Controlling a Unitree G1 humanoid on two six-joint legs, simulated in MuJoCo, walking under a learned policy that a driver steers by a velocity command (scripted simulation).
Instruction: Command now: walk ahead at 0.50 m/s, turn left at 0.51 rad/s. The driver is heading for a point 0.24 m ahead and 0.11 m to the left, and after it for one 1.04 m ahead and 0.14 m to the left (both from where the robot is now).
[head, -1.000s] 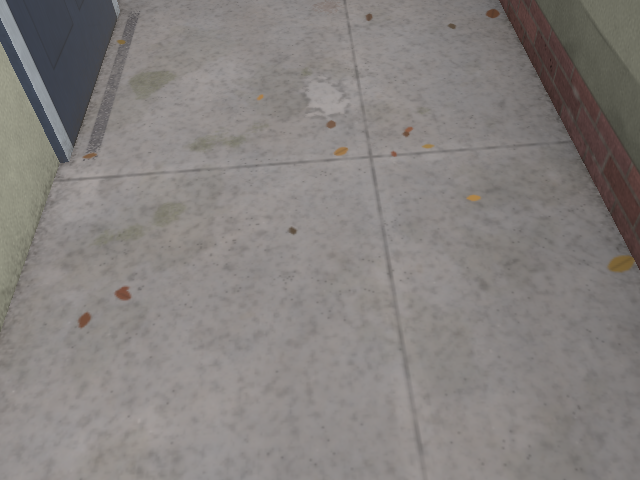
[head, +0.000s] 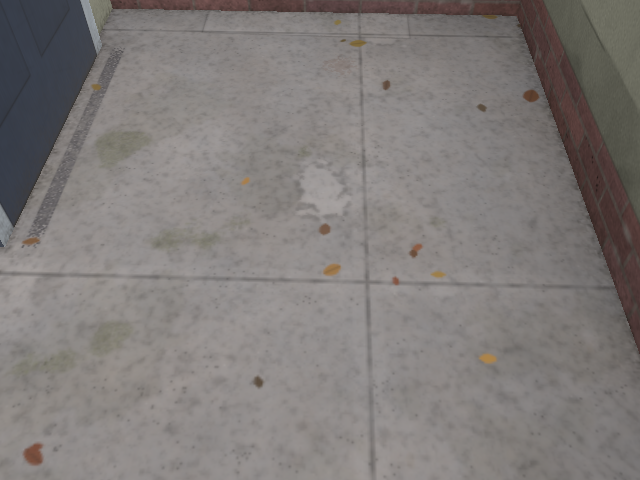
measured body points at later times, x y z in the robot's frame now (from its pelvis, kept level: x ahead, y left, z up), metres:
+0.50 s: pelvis +0.28 +0.07 +0.01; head +0.31 +0.10 +0.45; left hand +0.43 +0.36 -0.08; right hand +0.41 -0.19 -0.10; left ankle +0.22 +0.13 -0.74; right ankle +0.49 -0.07 -0.68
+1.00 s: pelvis +0.56 +0.10 +0.01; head +0.59 +0.10 +0.45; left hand +0.47 +0.36 -0.12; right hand +0.84 -0.05 -0.08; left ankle +0.63 +0.31 -0.69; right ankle +0.55 +0.00 -0.74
